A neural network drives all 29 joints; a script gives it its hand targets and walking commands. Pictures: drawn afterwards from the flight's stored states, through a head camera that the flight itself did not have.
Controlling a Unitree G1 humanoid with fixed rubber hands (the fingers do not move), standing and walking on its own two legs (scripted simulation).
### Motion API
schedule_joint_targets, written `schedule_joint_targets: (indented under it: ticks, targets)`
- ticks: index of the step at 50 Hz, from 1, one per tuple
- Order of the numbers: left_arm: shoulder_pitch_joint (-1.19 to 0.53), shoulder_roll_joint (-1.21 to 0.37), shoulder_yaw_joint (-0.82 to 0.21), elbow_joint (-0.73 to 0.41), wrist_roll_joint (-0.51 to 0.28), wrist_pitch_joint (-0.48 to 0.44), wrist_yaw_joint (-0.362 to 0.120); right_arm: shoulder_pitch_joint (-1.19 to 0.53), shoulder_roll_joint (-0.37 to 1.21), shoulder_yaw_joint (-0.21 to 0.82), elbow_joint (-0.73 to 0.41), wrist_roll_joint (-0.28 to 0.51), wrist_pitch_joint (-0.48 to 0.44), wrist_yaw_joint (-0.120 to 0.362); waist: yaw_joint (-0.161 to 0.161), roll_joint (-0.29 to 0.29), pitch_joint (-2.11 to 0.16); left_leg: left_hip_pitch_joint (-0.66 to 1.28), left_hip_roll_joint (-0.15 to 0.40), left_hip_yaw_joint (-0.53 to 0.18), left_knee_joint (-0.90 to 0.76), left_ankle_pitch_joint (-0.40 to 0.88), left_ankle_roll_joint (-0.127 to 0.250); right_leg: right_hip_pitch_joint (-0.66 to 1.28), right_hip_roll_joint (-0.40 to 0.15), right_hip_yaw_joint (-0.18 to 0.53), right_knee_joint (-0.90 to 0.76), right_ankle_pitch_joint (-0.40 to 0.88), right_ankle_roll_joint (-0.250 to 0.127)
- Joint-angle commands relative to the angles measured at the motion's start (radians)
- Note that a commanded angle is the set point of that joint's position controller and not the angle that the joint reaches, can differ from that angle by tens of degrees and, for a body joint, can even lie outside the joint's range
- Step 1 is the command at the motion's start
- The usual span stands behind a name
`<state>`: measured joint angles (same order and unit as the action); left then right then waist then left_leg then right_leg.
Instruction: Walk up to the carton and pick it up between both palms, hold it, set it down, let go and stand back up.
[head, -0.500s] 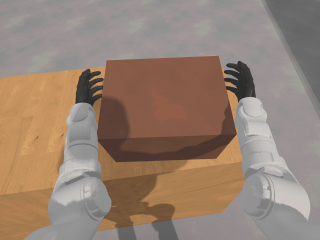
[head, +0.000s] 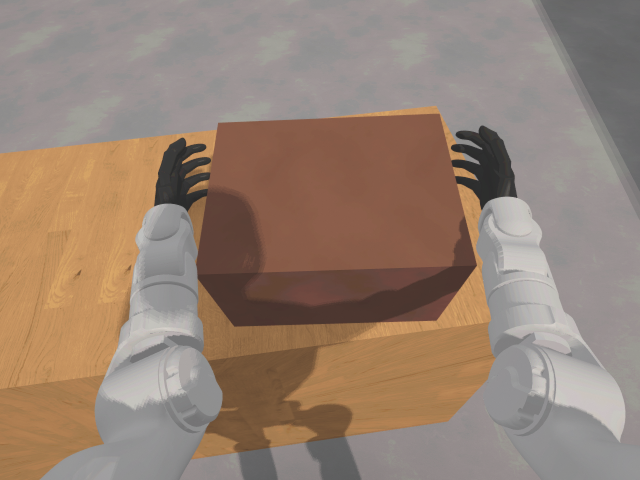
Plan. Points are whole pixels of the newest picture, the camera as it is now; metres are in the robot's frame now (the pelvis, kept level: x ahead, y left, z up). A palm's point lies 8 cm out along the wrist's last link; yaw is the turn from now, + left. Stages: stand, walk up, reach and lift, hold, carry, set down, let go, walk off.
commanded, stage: set down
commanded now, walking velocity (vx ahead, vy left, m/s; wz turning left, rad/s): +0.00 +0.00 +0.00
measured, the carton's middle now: (331, 225) +0.46 +0.06 +0.03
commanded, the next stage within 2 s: none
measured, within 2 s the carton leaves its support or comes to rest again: rests again in 0.68 s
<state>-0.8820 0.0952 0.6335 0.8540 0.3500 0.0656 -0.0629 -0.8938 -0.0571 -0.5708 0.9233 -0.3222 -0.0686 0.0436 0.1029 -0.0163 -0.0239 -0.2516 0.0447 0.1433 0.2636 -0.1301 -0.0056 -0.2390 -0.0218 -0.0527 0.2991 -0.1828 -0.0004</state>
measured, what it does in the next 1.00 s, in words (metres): stands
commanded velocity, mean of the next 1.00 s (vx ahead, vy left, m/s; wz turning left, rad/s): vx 0.00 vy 0.00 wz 0.00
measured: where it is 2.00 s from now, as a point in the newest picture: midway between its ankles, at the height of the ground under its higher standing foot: outside the picture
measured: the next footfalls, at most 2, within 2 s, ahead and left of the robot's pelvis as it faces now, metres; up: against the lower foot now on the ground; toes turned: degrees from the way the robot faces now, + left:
none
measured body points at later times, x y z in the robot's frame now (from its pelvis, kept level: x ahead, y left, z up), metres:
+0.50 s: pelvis +0.00 +0.00 +0.00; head +0.05 +0.00 +0.45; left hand +0.42 +0.26 +0.12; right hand +0.46 -0.14 +0.12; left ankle -0.01 +0.12 -0.75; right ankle -0.03 -0.11 -0.75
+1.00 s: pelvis -0.01 +0.00 -0.01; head +0.06 +0.00 +0.43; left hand +0.42 +0.27 +0.08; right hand +0.49 -0.15 +0.09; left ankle -0.01 +0.12 -0.75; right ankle -0.03 -0.11 -0.75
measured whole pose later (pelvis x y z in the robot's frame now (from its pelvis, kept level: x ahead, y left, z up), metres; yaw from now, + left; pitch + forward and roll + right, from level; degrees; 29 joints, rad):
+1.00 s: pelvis -0.01 +0.00 -0.01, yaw +0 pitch +19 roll -2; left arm -1.03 0.29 -0.01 1.46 -0.27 -0.26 0.03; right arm -1.07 -0.34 0.14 1.41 0.35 -0.21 0.02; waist 0.14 0.01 -0.22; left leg -0.62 0.09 0.10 0.48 -0.20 -0.01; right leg -0.55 0.01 -0.06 0.40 -0.19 -0.01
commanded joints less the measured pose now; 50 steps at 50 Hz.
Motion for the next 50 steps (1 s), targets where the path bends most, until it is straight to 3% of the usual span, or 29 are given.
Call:
schedule_joint_targets:
  ticks: [1,3,5,6,8,9,12,14,15,16,21,24,26,28,32,36,40,42,43,47,49,50]
  targets:
    - [-0.302,-0.379,-0.210,0.013,-0.016,-0.025,-0.106,-0.314,0.391,0.259,0.059,-0.022,0.009,0.141,0.017,-0.026,-0.349,0.287,-0.027,0.009,0.087,0.474,0.035,-0.026,0.043,-0.051,-0.019,0.201,0.044]
    - [-0.314,-0.381,-0.228,0.011,-0.019,-0.039,-0.107,-0.325,0.402,0.266,0.041,-0.029,-0.010,0.140,0.015,-0.031,-0.382,0.289,-0.030,0.014,0.100,0.492,0.033,-0.025,0.047,-0.057,-0.021,0.202,0.041]
    - [-0.311,-0.430,-0.263,-0.005,-0.029,-0.056,-0.102,-0.308,0.403,0.258,0.053,-0.030,-0.032,0.138,-0.005,0.016,-0.408,0.340,-0.020,0.000,0.124,0.581,0.015,-0.077,0.050,-0.071,-0.016,0.213,0.033]
    - [-0.287,-0.436,-0.265,0.010,-0.022,-0.051,-0.101,-0.298,0.410,0.268,0.072,-0.028,-0.038,0.137,0.002,0.044,-0.369,0.409,-0.013,-0.007,0.147,0.654,0.018,-0.141,0.051,-0.075,-0.024,0.198,0.030]
    - [-0.229,-0.444,-0.255,0.006,-0.015,-0.040,-0.107,-0.258,0.416,0.285,0.089,-0.010,-0.038,0.128,0.004,0.036,-0.335,0.432,-0.010,-0.005,0.167,0.686,0.013,-0.152,0.054,-0.070,-0.049,0.199,0.023]
    - [-0.243,-0.427,-0.254,0.012,-0.023,-0.040,-0.113,-0.258,0.409,0.276,0.093,-0.016,-0.037,0.124,-0.006,0.020,-0.328,0.382,-0.013,-0.009,0.155,0.647,0.015,-0.121,0.050,-0.068,-0.040,0.207,0.020]
    - [-0.236,-0.408,-0.234,0.037,-0.022,-0.050,-0.126,-0.282,0.417,0.293,0.041,-0.016,-0.045,0.118,0.012,-0.030,-0.327,0.219,-0.039,0.016,0.119,0.526,0.031,0.032,0.036,-0.045,-0.002,0.307,0.044]
    - [-0.227,-0.400,-0.225,0.035,-0.014,-0.051,-0.131,-0.253,0.426,0.293,0.050,-0.019,-0.026,0.114,-0.002,-0.060,-0.264,0.171,-0.039,0.005,0.088,0.471,0.049,0.066,0.031,-0.043,0.020,0.346,0.056]
    - [-0.223,-0.392,-0.218,0.047,-0.012,-0.044,-0.134,-0.240,0.413,0.284,0.066,-0.021,-0.017,0.111,-0.014,-0.046,-0.242,0.175,-0.042,-0.001,0.085,0.444,0.054,0.052,0.022,-0.037,0.021,0.321,0.058]
    - [-0.231,-0.377,-0.217,0.029,-0.022,-0.046,-0.137,-0.244,0.415,0.298,0.051,-0.012,-0.015,0.111,-0.007,-0.068,-0.264,0.190,-0.041,0.004,0.084,0.430,0.059,0.046,0.030,-0.036,0.020,0.320,0.066]
    - [-0.247,-0.361,-0.216,0.047,-0.022,-0.067,-0.140,-0.236,0.410,0.292,0.026,-0.024,-0.010,0.104,-0.018,-0.043,-0.315,0.154,-0.047,0.001,0.069,0.373,0.057,0.093,0.018,-0.024,0.031,0.319,0.070]
    - [-0.222,-0.271,-0.162,0.082,-0.014,-0.056,-0.135,-0.213,0.340,0.276,0.030,-0.007,0.017,0.093,-0.012,-0.072,-0.274,0.096,-0.051,0.003,0.045,0.299,0.068,0.123,0.015,-0.012,0.025,0.299,0.073]
    - [-0.213,-0.164,-0.139,0.073,-0.022,-0.058,-0.107,-0.213,0.231,0.273,0.014,0.029,0.025,0.074,-0.002,-0.084,-0.262,0.088,-0.050,0.002,0.042,0.303,0.070,0.134,0.026,-0.010,0.033,0.293,0.078]
    - [-0.236,-0.088,-0.180,0.065,-0.062,-0.073,-0.067,-0.203,0.123,0.254,0.036,0.060,0.028,0.054,-0.020,-0.031,-0.300,0.117,-0.045,0.001,0.045,0.302,0.052,0.078,0.033,-0.008,0.006,0.206,0.063]
    - [-0.276,0.091,-0.339,0.165,-0.224,-0.125,0.046,-0.305,-0.110,0.365,0.092,0.232,-0.016,0.010,0.008,0.011,-0.445,0.167,-0.015,-0.011,0.126,0.425,0.002,-0.048,0.066,0.001,-0.022,0.145,0.024]
    - [-0.357,0.141,-0.486,0.303,-0.388,-0.213,0.099,-0.386,-0.178,0.497,0.208,0.406,-0.061,-0.017,0.014,0.066,-0.577,0.089,0.000,-0.034,0.178,0.442,-0.020,-0.116,0.066,0.013,0.007,0.188,0.002]
    - [-0.410,0.235,-0.547,0.415,-0.501,-0.300,0.116,-0.459,-0.285,0.597,0.259,0.539,-0.114,-0.026,0.045,0.056,-0.724,0.092,0.007,-0.054,0.248,0.531,-0.048,-0.156,0.072,0.009,0.057,0.266,-0.011]
    - [-0.432,0.249,-0.606,0.485,-0.562,-0.316,0.108,-0.488,-0.327,0.642,0.341,0.610,-0.122,-0.032,0.022,0.053,-0.676,0.067,0.012,-0.071,0.268,0.539,-0.059,-0.202,0.078,-0.002,0.071,0.253,-0.013]
    - [-0.425,0.277,-0.621,0.529,-0.578,-0.318,0.102,-0.484,-0.380,0.658,0.373,0.630,-0.128,-0.032,0.031,0.031,-0.670,0.077,0.013,-0.078,0.274,0.550,-0.066,-0.199,0.083,-0.012,0.074,0.255,-0.015]
    - [-0.487,0.320,-0.656,0.500,-0.629,-0.365,0.092,-0.542,-0.426,0.709,0.380,0.692,-0.179,-0.029,0.017,-0.018,-0.756,0.034,0.009,-0.083,0.316,0.615,-0.064,-0.214,0.093,-0.019,0.126,0.359,0.004]
    - [-0.503,0.377,-0.657,0.533,-0.649,-0.367,0.085,-0.559,-0.487,0.734,0.415,0.723,-0.183,-0.027,0.014,-0.048,-0.765,-0.017,0.002,-0.076,0.305,0.554,-0.057,-0.173,0.089,-0.020,0.150,0.382,0.022]
    - [-0.494,0.396,-0.650,0.507,-0.638,-0.366,0.083,-0.547,-0.491,0.755,0.440,0.745,-0.182,-0.027,0.016,-0.036,-0.768,-0.060,-0.005,-0.071,0.305,0.557,-0.059,-0.125,0.085,-0.004,0.164,0.440,0.025]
